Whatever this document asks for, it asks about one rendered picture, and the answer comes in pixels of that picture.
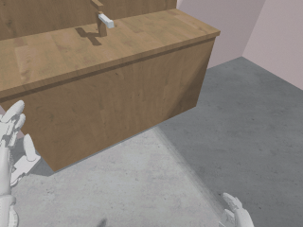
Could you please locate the counter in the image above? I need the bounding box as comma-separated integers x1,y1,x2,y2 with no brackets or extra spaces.
0,0,221,172

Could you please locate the right robot hand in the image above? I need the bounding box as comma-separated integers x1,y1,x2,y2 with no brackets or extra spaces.
219,192,255,227

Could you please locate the left robot hand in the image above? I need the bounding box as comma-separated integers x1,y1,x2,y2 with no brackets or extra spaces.
0,100,41,196

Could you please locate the robot left forearm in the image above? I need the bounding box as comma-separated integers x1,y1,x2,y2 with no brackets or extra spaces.
0,194,20,227

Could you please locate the tap lever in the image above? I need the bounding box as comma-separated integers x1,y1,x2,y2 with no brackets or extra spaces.
98,13,115,28

